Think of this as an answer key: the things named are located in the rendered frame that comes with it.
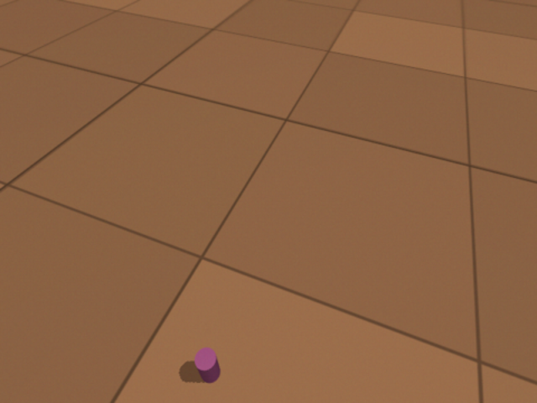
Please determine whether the can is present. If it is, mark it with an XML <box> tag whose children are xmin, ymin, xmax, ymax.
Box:
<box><xmin>195</xmin><ymin>348</ymin><xmax>221</xmax><ymax>383</ymax></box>

